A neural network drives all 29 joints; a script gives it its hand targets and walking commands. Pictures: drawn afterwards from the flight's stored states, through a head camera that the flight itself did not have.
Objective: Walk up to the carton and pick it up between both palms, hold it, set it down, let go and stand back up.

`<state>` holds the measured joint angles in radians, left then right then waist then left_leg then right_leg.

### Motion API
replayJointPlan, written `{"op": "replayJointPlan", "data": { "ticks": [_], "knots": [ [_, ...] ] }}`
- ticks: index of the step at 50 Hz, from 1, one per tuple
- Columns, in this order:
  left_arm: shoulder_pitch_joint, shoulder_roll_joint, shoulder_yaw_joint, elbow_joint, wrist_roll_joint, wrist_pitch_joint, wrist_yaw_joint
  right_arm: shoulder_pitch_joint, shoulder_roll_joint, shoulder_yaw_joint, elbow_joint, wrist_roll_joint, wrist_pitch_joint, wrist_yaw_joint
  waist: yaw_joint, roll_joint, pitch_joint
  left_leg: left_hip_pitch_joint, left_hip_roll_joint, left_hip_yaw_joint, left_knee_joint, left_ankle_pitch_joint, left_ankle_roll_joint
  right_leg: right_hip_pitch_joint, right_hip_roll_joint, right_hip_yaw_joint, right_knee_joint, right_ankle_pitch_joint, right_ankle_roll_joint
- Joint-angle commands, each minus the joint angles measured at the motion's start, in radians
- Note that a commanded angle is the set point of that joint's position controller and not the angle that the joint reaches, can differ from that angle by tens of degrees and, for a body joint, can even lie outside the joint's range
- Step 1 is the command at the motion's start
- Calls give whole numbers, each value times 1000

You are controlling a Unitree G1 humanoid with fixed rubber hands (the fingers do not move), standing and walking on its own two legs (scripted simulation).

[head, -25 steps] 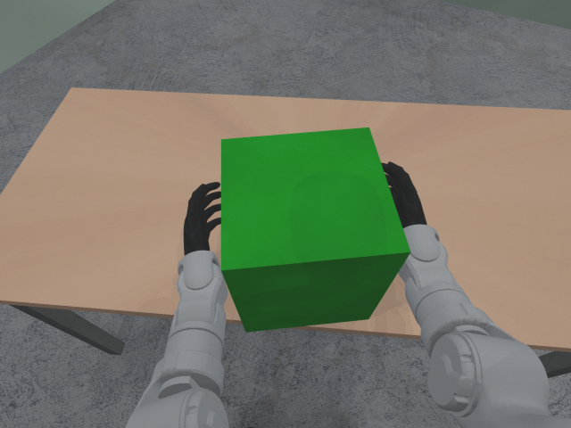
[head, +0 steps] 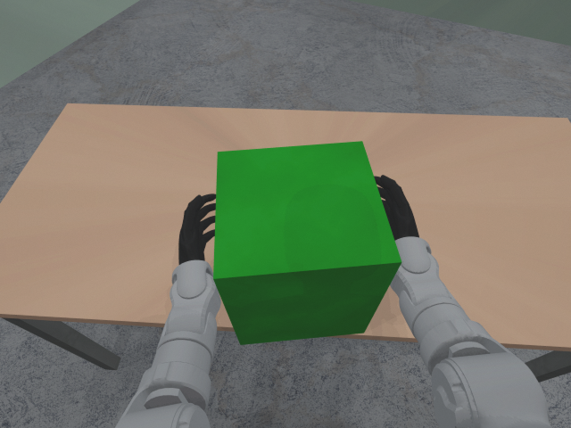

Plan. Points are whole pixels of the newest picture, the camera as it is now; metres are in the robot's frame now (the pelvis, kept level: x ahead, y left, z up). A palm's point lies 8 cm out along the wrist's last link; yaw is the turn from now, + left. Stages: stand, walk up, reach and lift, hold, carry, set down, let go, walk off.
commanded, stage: reach and lift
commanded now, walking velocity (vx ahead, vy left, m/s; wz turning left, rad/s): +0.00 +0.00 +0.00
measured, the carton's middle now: (297, 250) +0.39 +0.05 -0.01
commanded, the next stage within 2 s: none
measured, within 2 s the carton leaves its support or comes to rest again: leaves its support in 0.08 s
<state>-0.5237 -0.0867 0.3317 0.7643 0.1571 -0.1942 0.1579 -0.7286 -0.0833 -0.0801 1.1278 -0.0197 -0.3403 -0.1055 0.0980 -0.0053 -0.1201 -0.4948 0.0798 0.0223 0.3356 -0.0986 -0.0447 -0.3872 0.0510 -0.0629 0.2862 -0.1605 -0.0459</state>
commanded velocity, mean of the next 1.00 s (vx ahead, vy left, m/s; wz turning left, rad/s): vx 0.00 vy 0.00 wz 0.00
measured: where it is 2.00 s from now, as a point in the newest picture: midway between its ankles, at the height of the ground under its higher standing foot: outside the picture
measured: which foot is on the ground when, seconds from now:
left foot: down 0.00-1.00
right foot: down 0.00-1.00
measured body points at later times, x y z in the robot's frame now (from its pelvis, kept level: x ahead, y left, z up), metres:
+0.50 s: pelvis -0.01 +0.01 +0.00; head -0.03 +0.03 +0.45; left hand +0.36 +0.19 +0.11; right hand +0.39 -0.11 +0.11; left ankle +0.02 +0.15 -0.74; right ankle -0.03 -0.09 -0.74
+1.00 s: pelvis -0.02 +0.02 +0.00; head -0.03 +0.06 +0.45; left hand +0.36 +0.19 +0.14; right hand +0.37 -0.11 +0.13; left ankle +0.02 +0.15 -0.74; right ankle -0.03 -0.09 -0.74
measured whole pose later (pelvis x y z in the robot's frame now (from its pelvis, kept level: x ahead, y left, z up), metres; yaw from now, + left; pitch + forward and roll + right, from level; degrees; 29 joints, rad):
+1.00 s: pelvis -0.02 +0.02 +0.00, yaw +1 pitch -2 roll -1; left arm -0.57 -0.03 0.22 0.34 0.23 0.41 0.07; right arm -0.62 -0.04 -0.10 0.68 0.10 0.12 -0.16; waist -0.03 -0.06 0.00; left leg -0.19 0.03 0.01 0.34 -0.11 -0.01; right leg -0.08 0.01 -0.06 0.29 -0.18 -0.01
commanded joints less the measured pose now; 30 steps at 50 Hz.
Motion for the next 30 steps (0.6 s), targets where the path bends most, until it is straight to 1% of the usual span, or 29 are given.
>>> {"op": "replayJointPlan", "data": {
  "ticks": [1,2,3,4,5,7,8,9,10,11,12,13,15,17,20,23,26,30],
  "knots": [
    [-567,-627,-500,-170,-4,12,-101,-512,674,363,-272,-15,10,105,-21,-28,-683,367,-58,-3,87,428,15,282,-12,32,78,643,72],
    [-614,-645,-527,-211,-22,10,-100,-550,685,371,-325,-11,8,101,-23,-21,-728,370,-59,-6,91,427,10,270,-12,31,78,634,71],
    [-633,-669,-556,-251,-34,12,-92,-561,698,390,-368,-1,9,100,-25,-11,-776,393,-57,-13,108,467,1,267,-5,26,88,658,68],
    [-611,-663,-564,-254,-30,32,-91,-534,713,415,-388,19,34,96,-29,-7,-738,410,-61,-22,117,471,2,273,-9,33,87,668,67],
    [-653,-678,-591,-303,-43,39,-87,-569,709,413,-436,24,39,96,-33,14,-769,413,-58,-27,116,467,-7,250,-8,32,89,651,65],
    [-672,-668,-597,-323,-42,74,-82,-578,697,419,-462,44,75,97,-29,4,-723,428,-59,-32,112,437,0,234,-11,34,77,580,62],
    [-635,-647,-586,-310,-31,111,-84,-528,698,424,-438,56,119,95,-34,-17,-648,446,-61,-36,100,407,8,247,-11,37,63,539,64],
    [-643,-640,-576,-332,-31,139,-91,-538,690,417,-447,59,144,94,-26,-16,-613,442,-63,-30,82,377,12,238,-15,36,56,499,67],
    [-651,-570,-611,-312,-16,171,-135,-422,741,391,-471,45,188,59,-149,-25,-532,420,-93,-44,69,229,31,350,-56,61,18,440,113],
    [-634,-577,-585,-309,-19,196,-162,-512,743,382,-513,35,218,47,-89,-33,-541,348,-92,-46,37,210,32,356,-56,55,33,474,120],
    [-653,-588,-581,-327,-9,212,-178,-510,740,392,-532,35,232,40,-106,-39,-536,373,-93,-41,22,193,31,361,-56,66,33,483,122],
    [-656,-596,-568,-343,-8,227,-183,-530,743,393,-539,38,244,41,-79,-21,-531,369,-95,-39,16,198,29,376,-58,63,36,482,119],
    [-650,-597,-549,-360,-1,270,-186,-563,724,383,-559,54,263,50,-63,-1,-510,403,-94,-35,12,214,28,387,-48,51,36,457,112],
    [-626,-593,-526,-358,11,318,-192,-583,704,370,-568,66,282,56,-56,-5,-452,442,-89,-27,7,213,31,366,-36,42,22,391,105],
    [-598,-578,-480,-333,33,374,-213,-596,671,324,-548,56,303,63,-57,-15,-346,466,-87,-6,-16,175,36,340,-29,35,-5,283,98],
    [-593,-570,-451,-327,50,407,-233,-601,648,279,-527,39,307,72,-65,-8,-290,487,-87,14,-30,152,35,329,-26,27,-25,212,90],
    [-613,-569,-456,-347,51,427,-238,-611,639,253,-524,31,301,81,-78,5,-278,520,-87,24,-31,158,30,311,-22,15,-38,167,83],
    [-638,-577,-489,-363,35,449,-235,-639,635,240,-551,30,297,85,-95,24,-288,552,-85,23,-27,148,26,279,-21,1,-51,116,75]
  ]
}}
